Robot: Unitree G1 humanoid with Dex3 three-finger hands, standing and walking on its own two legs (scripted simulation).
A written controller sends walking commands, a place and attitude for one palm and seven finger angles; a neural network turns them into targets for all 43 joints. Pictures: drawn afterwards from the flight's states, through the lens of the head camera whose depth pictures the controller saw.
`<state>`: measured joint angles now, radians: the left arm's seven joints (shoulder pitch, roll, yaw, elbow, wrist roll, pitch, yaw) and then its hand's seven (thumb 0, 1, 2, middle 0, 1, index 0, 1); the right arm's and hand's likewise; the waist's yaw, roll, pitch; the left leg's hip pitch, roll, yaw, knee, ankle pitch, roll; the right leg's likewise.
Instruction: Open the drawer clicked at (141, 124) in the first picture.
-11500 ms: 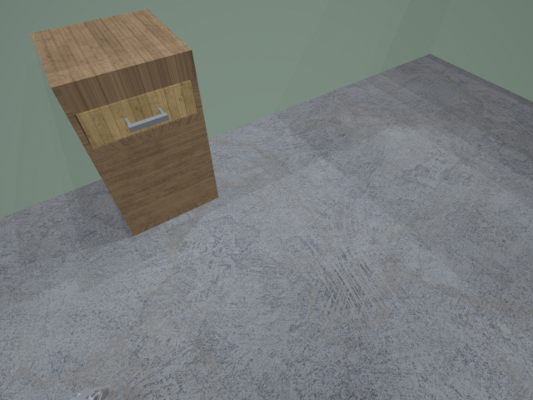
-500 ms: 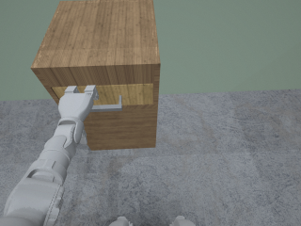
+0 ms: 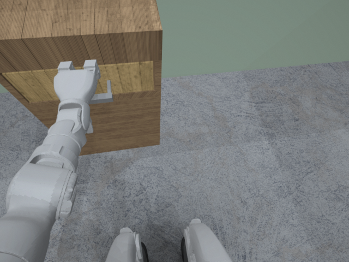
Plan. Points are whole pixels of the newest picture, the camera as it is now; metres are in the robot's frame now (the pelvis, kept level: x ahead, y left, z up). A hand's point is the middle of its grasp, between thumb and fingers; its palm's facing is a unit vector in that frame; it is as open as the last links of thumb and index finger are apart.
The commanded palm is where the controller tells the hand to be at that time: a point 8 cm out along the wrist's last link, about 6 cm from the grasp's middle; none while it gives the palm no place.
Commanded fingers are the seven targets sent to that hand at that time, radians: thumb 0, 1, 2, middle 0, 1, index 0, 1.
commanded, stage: move the hooked fingers above the handle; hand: left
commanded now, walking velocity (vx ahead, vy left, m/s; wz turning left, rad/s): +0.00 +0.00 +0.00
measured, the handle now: (88, 93) +0.59 +0.18 -0.09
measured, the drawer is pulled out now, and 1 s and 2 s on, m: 0.00 0.00 0.00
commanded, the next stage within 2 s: lower the fingers behind the handle in 0.86 s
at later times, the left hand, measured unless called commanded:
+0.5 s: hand (83, 96) +0.53 +0.17 -0.03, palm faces -0.05 -0.02 -1.00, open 13.8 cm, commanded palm +0.52 +0.16 +0.02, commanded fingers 0.00 -0.50 0.30 -0.30 -1.20 -0.30 -1.20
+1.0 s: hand (83, 96) +0.53 +0.17 -0.03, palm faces -0.05 -0.03 -1.00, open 13.8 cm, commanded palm +0.52 +0.16 +0.01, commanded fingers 0.00 -0.50 0.30 -0.30 -1.20 -0.30 -1.20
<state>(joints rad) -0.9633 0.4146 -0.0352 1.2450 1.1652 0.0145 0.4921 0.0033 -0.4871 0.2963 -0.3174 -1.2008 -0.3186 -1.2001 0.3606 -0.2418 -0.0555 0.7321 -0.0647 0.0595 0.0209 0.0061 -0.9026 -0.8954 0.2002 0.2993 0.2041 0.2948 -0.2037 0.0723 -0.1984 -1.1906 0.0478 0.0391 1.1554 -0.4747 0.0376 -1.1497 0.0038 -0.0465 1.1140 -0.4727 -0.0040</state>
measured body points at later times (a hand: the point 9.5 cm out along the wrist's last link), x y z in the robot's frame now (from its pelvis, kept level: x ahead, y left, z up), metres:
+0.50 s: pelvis +0.00 -0.01 -0.01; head +0.16 +0.01 +0.41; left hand +0.53 +0.17 +0.03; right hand -0.01 -0.27 -0.13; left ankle +0.02 +0.10 -0.64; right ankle +0.02 -0.12 -0.64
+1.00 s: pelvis +0.00 -0.01 -0.01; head +0.16 +0.00 +0.41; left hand +0.53 +0.17 +0.03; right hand -0.01 -0.27 -0.13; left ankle +0.02 +0.10 -0.64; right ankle +0.02 -0.12 -0.64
